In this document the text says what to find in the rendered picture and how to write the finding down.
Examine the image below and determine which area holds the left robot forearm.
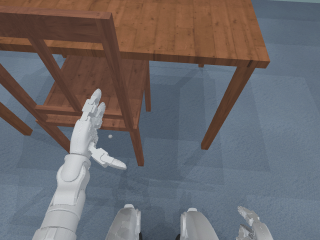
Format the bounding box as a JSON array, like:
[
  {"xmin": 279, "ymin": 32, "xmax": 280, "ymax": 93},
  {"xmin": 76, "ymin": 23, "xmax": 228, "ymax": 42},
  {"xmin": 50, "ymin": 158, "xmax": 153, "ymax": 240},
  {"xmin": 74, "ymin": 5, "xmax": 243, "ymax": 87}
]
[{"xmin": 32, "ymin": 153, "xmax": 91, "ymax": 240}]

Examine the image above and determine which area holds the robot thigh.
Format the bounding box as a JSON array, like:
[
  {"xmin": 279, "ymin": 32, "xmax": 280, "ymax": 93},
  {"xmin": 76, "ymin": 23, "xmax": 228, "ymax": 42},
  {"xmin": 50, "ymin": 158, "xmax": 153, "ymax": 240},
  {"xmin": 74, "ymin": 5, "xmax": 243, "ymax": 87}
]
[
  {"xmin": 180, "ymin": 211, "xmax": 219, "ymax": 240},
  {"xmin": 105, "ymin": 207, "xmax": 141, "ymax": 240}
]

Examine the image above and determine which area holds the robot right thigh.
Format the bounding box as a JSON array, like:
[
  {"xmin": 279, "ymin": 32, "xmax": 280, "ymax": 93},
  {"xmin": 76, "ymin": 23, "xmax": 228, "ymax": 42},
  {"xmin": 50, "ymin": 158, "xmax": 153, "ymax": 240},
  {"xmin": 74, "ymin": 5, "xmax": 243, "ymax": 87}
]
[{"xmin": 180, "ymin": 211, "xmax": 219, "ymax": 240}]

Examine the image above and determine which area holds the robot left thigh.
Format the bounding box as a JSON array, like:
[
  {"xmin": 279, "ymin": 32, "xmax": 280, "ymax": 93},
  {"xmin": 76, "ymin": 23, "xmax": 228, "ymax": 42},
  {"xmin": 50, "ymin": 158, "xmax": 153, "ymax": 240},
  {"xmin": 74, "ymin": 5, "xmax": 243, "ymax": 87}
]
[{"xmin": 105, "ymin": 207, "xmax": 141, "ymax": 240}]

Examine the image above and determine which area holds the table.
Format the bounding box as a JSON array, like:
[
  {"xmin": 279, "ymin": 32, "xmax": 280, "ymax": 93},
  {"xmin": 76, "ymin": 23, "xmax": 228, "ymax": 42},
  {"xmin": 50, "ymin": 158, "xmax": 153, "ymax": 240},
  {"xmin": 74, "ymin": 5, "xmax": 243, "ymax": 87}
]
[{"xmin": 0, "ymin": 0, "xmax": 270, "ymax": 150}]

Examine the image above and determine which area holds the robot left hand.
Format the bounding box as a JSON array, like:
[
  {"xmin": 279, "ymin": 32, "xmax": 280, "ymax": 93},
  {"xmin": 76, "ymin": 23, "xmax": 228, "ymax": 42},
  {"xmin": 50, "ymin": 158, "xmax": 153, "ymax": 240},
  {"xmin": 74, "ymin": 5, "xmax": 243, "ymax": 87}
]
[{"xmin": 69, "ymin": 88, "xmax": 127, "ymax": 170}]

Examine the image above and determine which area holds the robot right hand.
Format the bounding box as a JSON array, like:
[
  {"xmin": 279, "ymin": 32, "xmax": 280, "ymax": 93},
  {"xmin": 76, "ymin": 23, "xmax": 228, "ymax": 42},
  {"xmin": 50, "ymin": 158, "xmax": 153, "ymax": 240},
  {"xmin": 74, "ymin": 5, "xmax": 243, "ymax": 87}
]
[{"xmin": 235, "ymin": 206, "xmax": 273, "ymax": 240}]

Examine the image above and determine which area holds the chair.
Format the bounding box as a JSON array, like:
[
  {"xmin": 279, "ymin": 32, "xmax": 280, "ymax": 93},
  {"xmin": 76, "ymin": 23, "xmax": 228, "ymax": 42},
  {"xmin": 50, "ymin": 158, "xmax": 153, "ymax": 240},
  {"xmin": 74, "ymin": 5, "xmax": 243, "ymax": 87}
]
[{"xmin": 0, "ymin": 5, "xmax": 151, "ymax": 167}]

